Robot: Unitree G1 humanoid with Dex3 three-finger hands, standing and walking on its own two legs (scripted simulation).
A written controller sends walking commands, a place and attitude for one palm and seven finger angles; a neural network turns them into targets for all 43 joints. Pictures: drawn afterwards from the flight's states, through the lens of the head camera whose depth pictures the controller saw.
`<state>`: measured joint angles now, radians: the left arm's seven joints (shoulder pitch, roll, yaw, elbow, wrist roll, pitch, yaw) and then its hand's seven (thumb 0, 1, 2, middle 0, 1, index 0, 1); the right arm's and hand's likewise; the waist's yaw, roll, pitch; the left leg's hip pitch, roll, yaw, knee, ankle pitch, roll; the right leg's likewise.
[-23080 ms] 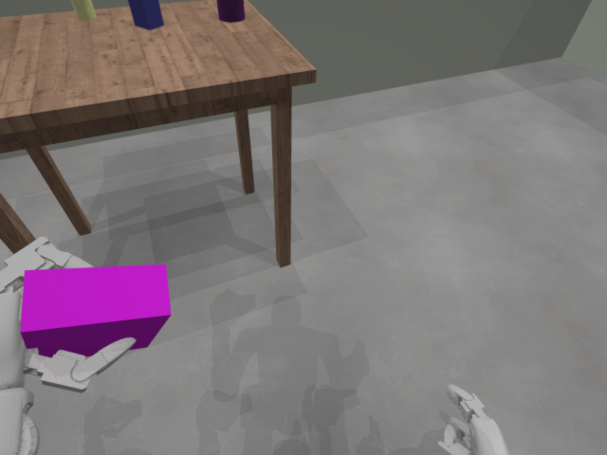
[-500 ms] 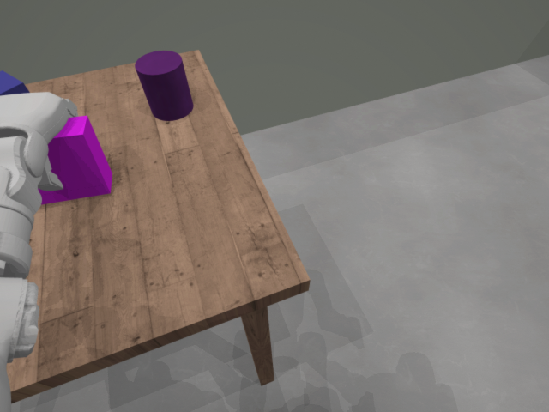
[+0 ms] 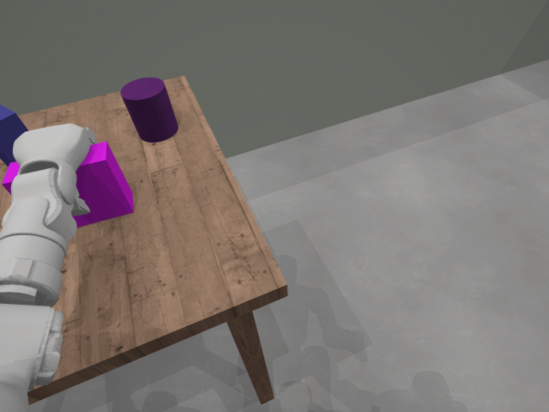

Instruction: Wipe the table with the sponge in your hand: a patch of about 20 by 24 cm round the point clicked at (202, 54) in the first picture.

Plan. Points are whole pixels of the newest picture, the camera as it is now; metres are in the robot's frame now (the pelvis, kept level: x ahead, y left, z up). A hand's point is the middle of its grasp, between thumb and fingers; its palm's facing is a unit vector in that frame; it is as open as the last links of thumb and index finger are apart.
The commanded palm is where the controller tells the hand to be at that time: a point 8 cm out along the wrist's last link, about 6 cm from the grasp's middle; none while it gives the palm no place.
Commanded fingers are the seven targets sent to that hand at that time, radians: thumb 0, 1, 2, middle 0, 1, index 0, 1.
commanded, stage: wipe back along the middle lane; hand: left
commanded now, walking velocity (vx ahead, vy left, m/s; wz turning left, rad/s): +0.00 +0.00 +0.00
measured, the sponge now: (81, 197) +0.41 +0.32 +0.11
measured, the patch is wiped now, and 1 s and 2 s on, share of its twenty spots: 0.50 0.65 0.80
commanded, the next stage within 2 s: slide across to the third lane in 1.36 s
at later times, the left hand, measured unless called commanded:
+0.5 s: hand (62, 202) +0.36 +0.31 +0.14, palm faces -0.01 +0.03 -1.00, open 9.6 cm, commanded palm +0.32 +0.31 +0.18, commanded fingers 0.00 0.10 1.30 -1.20 -1.60 -1.20 -1.60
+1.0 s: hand (58, 230) +0.32 +0.30 +0.14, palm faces +0.06 +0.02 -1.00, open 9.6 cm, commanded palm +0.27 +0.28 +0.16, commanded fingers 0.00 0.10 1.30 -1.20 -1.60 -1.20 -1.60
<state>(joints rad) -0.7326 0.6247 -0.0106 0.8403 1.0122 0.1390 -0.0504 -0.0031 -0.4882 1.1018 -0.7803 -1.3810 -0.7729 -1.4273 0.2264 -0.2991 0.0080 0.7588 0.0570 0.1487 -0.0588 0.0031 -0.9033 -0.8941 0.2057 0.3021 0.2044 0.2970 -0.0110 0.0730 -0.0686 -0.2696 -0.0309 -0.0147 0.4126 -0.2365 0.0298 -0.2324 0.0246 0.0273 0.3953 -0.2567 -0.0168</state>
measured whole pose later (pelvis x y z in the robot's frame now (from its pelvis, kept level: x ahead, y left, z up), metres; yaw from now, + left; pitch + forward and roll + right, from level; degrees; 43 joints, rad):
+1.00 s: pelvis -0.01 +0.01 +0.00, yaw +0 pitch +1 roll +0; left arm -0.32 0.54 -0.12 0.17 0.95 0.44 -0.08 0.02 -0.46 1.10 -0.74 -1.43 -0.74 -1.47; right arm 0.08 -0.30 0.06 0.68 0.05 0.11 -0.06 0.01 -0.90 -0.89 0.21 0.30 0.20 0.30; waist 0.08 0.10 -0.06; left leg -0.22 -0.05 -0.01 0.46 -0.26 0.04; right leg -0.19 0.00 0.03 0.47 -0.29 0.00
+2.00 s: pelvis -0.02 -0.01 +0.00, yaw +1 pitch -2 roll +1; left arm -0.29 0.43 -0.29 -0.03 0.96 0.61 -0.11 0.00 -0.49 1.09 -0.75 -1.41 -0.80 -1.38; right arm -0.01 -0.27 0.09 0.70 0.04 0.10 -0.05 0.01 -0.90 -0.89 0.20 0.30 0.20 0.30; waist 0.13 0.12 -0.04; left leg -0.15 -0.04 -0.02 0.42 -0.23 0.01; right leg -0.14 0.02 0.02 0.47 -0.29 -0.03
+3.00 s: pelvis -0.02 -0.03 +0.00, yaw +0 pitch +1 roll +1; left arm -0.62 0.42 -0.23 0.52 0.97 0.47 -0.08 -0.01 -0.50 1.09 -0.77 -1.40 -0.82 -1.36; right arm 0.09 -0.29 0.07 0.75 0.05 0.10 -0.09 0.01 -0.90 -0.89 0.20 0.30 0.20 0.30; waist 0.05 0.08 -0.07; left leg -0.22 -0.02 -0.02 0.43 -0.23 -0.01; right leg -0.21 0.04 0.02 0.48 -0.28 -0.05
